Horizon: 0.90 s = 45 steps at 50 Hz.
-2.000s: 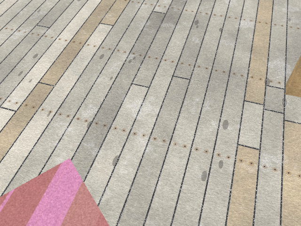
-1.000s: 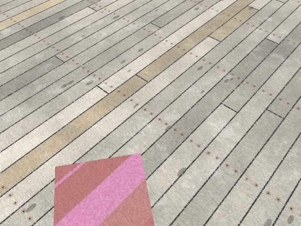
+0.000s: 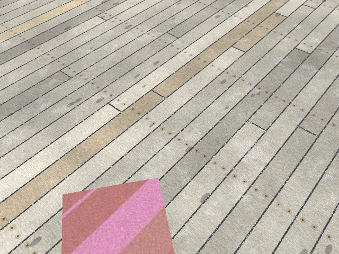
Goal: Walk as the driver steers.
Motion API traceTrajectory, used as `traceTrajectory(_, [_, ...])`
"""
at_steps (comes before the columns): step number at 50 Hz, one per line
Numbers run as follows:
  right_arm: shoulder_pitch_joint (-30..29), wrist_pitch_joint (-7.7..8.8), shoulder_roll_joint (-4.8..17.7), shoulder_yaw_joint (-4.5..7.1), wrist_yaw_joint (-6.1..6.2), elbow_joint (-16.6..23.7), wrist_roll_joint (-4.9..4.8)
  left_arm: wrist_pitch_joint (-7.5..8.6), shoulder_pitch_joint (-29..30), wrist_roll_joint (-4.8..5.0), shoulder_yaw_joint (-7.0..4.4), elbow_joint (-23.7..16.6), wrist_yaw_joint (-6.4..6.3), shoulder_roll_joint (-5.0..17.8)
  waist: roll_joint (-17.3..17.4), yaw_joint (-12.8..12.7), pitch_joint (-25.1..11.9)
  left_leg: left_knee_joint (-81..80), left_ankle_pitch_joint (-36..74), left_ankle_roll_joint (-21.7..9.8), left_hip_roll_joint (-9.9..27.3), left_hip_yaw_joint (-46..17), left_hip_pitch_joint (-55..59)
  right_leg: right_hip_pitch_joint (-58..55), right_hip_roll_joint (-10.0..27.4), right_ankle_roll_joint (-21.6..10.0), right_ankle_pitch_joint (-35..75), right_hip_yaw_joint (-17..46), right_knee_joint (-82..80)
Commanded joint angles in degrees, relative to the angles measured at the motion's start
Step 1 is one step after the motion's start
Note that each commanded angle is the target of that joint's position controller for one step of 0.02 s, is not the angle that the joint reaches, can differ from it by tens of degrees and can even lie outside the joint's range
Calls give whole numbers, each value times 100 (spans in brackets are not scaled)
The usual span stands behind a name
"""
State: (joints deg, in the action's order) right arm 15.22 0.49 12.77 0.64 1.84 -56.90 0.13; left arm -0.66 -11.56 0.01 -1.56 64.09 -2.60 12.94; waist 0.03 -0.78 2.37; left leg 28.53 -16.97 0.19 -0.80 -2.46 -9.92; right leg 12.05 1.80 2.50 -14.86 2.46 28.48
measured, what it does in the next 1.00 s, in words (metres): walks ahead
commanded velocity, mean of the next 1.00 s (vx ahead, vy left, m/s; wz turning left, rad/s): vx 0.13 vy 0.00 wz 0.00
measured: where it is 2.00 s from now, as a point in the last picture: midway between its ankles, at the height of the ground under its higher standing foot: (186, 206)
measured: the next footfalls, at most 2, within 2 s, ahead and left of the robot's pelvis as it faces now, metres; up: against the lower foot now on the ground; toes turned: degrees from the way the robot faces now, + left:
left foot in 1.22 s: +0.42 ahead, +0.11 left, +0.00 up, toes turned +2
right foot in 1.78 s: +0.71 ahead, -0.15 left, +0.00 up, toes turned -17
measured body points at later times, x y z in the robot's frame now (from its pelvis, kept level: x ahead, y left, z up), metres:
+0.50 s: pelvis +0.00 -0.01 +0.00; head +0.01 -0.01 +0.45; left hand +0.00 +0.24 -0.16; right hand +0.00 -0.25 -0.16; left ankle -0.02 +0.12 -0.74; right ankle +0.01 -0.15 -0.74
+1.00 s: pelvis +0.11 -0.03 +0.01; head +0.12 -0.05 +0.46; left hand +0.01 +0.19 -0.13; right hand +0.22 -0.29 -0.13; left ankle +0.12 +0.10 -0.65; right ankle +0.01 -0.14 -0.74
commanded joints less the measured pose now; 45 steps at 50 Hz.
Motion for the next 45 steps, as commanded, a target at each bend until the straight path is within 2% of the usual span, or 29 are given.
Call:
traceTrajectory(1, [242,42,577,99,20,85,-4,31,-209,0,-81,-107,-21,599,2,3,30,-576,838,-74,113,-55,-339,-122,-42,-105,801,-102,-374])
traceTrajectory(27, [575,9,337,32,52,-368,-24,55,-688,13,8,-106,-31,352,-8,50,146,-531,713,-25,75,35,-424,27,-102,-160,681,-138,-363])
traceTrajectory(28, [685,1,267,17,57,-436,-20,50,-804,10,27,-50,-33,273,7,52,8,-568,145,-37,21,88,-371,-32,-169,-171,141,-211,-371])
traceTrajectory(30, [678,-27,430,78,94,-416,-85,41,-837,71,-12,-66,-59,353,95,63,268,-537,-1786,-224,-52,61,-690,316,-362,-312,-1709,-355,-158])
traceTrajectory(31, [657,-12,480,98,104,-365,-100,71,-794,76,-24,-124,-63,381,125,78,533,-602,-2465,-346,38,-88,-942,614,-336,-406,-2310,-287,-118])
traceTrajectory(33, [766,103,503,122,77,-322,-150,220,-756,97,-6,-227,-20,267,254,128,792,-748,-2781,-579,351,-542,-1040,949,-229,-525,-2316,-159,51])
traceTrajectory(35, [1049,222,646,191,29,-361,-190,402,-651,108,9,-336,66,141,573,245,728,-1016,-2867,-861,783,-1222,-656,1273,-278,-514,-1747,-282,565])
traceTrajectory(36, [1151,258,769,236,2,-373,-203,485,-612,124,27,-399,116,36,852,256,674,-1276,-3018,-1044,1098,-1726,-504,1361,-360,-504,-1378,-447,940])
traceTrajectory(37, [1109,280,850,266,-18,-341,-214,559,-634,150,38,-440,157,-22,1041,195,679,-1487,-3049,-1199,1380,-2155,-552,1282,-355,-556,-1113,-509,1156])
traceTrajectory(38, [954,290,833,265,-31,-262,-222,617,-693,167,32,-446,187,-7,997,96,761,-1539,-2913,-1229,1441,-2249,-847,983,-311,-657,-1060,-463,1053])
traceTrajectory(39, [659,296,816,252,-45,-148,-227,655,-1007,186,27,-366,203,-36,942,-133,819,-1366,-2657,-1118,1298,-2011,-1251,390,-301,-754,-1045,-418,567])
traceTrajectory(40, [163,314,734,225,-57,41,-240,680,-1611,187,-9,-172,210,41,733,-453,830,-847,-2060,-873,935,-1414,-1732,-364,-209,-831,-937,-173,-31])
traceTrajectory(41, [-262,388,392,144,-54,255,-249,717,-2374,186,-144,66,222,485,-328,-716,771,655,-1118,-451,190,-267,-2487,-1132,350,-1092,-1279,1041,-723])
traceTrajectory(42, [-280,533,206,103,-41,469,-204,763,-3133,195,-365,182,294,1314,-1937,-870,421,2665,-900,-170,-273,390,-3440,-2140,1626,-1749,-784,3327,-1574])
traceTrajectory(43, [-331,653,387,134,-73,504,-219,810,-2955,50,-234,92,312,928,-1338,-667,336,3788,-1334,-264,-89,-188,-4005,-2286,1986,-1875,-259,3964,-1659])
traceTrajectory(44, [-258,720,370,136,-143,483,-271,834,-2568,12,-170,-45,319,688,-846,-432,479,4371,-1043,-398,151,-310,-4270,-2258,1901,-1762,224,3424,-1521])
traceTrajectory(45, [-275,764,358,142,-187,476,-273,824,-2317,21,-134,-150,341,601,-567,-330,437,4516,-646,-484,330,-228,-4448,-2287,1733,-1664,587,2850,-1529])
